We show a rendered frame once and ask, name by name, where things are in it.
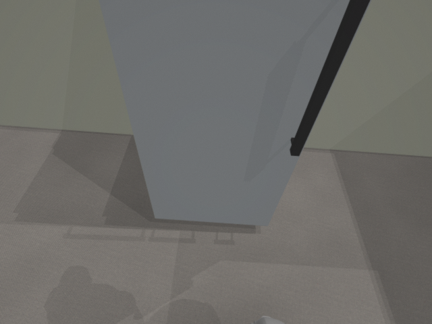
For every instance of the fridge door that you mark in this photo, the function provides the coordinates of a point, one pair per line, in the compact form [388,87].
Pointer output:
[215,90]

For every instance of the handle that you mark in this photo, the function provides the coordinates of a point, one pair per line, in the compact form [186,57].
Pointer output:
[352,17]

